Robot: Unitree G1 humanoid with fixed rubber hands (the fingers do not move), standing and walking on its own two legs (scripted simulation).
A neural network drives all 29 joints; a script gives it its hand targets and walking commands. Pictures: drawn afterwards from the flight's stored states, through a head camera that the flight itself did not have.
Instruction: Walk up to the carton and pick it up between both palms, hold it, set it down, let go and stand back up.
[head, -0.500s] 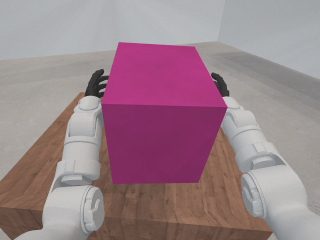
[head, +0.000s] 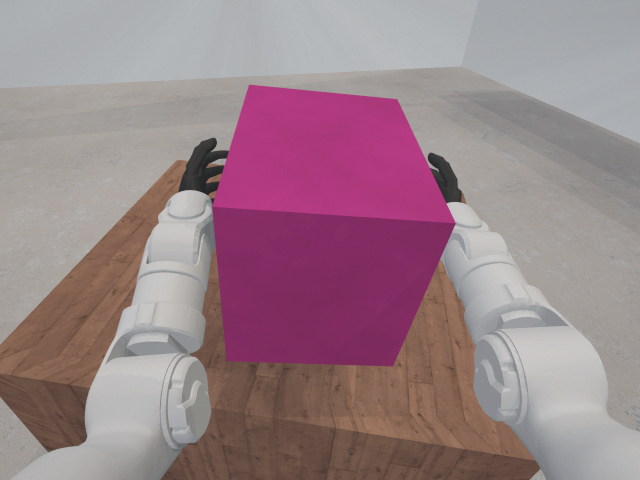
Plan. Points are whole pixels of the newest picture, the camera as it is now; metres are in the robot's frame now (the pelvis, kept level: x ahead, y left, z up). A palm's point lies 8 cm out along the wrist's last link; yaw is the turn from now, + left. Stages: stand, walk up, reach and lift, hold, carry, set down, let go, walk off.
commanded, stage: set down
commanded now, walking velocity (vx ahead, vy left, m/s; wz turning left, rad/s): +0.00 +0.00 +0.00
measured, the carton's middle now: (318, 220) +0.44 +0.03 +0.16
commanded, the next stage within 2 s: none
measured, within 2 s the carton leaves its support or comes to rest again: rests again in 1.84 s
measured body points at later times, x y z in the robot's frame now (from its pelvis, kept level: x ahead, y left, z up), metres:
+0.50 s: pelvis +0.01 +0.00 +0.00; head -0.01 +0.00 +0.45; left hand +0.42 +0.19 +0.17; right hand +0.45 -0.13 +0.16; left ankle +0.01 +0.16 -0.75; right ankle +0.00 -0.11 -0.75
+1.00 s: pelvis +0.01 +0.00 +0.00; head +0.00 +0.00 +0.45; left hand +0.41 +0.20 +0.14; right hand +0.46 -0.12 +0.14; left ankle +0.01 +0.16 -0.75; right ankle +0.00 -0.11 -0.75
